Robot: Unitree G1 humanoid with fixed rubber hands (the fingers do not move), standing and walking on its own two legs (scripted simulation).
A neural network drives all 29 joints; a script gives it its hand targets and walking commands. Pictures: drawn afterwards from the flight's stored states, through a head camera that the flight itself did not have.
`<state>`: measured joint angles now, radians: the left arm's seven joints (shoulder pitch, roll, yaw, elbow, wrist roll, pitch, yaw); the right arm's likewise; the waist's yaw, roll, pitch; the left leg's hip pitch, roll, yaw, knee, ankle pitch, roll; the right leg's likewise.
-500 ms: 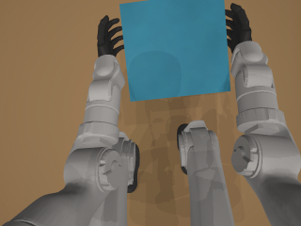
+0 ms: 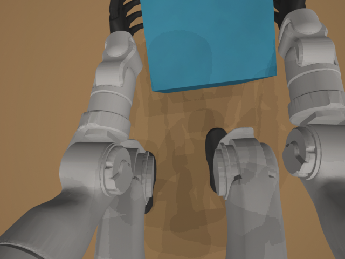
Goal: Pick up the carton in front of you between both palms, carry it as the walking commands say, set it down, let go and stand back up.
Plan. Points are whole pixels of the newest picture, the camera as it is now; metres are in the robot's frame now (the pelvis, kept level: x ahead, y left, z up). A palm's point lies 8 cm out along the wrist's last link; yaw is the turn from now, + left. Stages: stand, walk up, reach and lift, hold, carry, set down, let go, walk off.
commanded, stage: set down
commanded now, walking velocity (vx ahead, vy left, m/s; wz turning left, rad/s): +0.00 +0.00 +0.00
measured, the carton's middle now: (201, 41) +0.50 -0.12 -0.23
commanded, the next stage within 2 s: none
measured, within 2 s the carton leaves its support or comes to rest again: rests again in 0.22 s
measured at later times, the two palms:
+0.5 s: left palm (122, 38) +0.52 +0.04 -0.17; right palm (283, 20) +0.50 -0.26 -0.17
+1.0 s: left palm (117, 41) +0.52 +0.06 -0.19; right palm (287, 32) +0.48 -0.28 -0.20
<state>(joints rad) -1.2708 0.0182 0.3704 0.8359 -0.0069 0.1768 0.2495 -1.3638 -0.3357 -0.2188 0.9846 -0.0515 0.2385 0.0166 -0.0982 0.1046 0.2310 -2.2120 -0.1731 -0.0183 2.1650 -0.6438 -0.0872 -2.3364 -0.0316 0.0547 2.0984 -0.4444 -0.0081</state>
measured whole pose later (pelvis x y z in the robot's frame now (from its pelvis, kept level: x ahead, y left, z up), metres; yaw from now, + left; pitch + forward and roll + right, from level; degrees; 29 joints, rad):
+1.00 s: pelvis -0.01 +0.00 -0.01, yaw +0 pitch +33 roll +3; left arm -1.43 0.14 0.23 1.06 -0.03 0.09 0.15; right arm -1.46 -0.47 -0.28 1.28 0.01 0.04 0.05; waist -0.08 0.08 0.44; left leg -2.16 -0.19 -0.02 2.21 -0.63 -0.09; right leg -2.27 -0.04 0.05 2.13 -0.43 0.00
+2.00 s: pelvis +0.03 -0.01 +0.18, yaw -3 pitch +45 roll +5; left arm -0.99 0.07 0.26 0.64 -0.01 0.21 0.18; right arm -1.10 -0.43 -0.28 0.86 0.02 0.18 0.11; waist -0.03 0.03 -0.04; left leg -1.78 -0.08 -0.03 1.54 -0.55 -0.06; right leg -1.91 0.02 0.06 1.50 -0.37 -0.01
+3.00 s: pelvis +0.13 +0.00 +0.39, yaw -8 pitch +9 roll -1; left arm 0.16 0.18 0.06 0.46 0.01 -0.01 -0.04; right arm 0.16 -0.21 -0.08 0.47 0.00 -0.01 0.06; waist 0.00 0.02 0.01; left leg -0.35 -0.02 -0.08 0.51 -0.32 0.00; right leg -0.44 0.02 0.04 0.47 -0.19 0.01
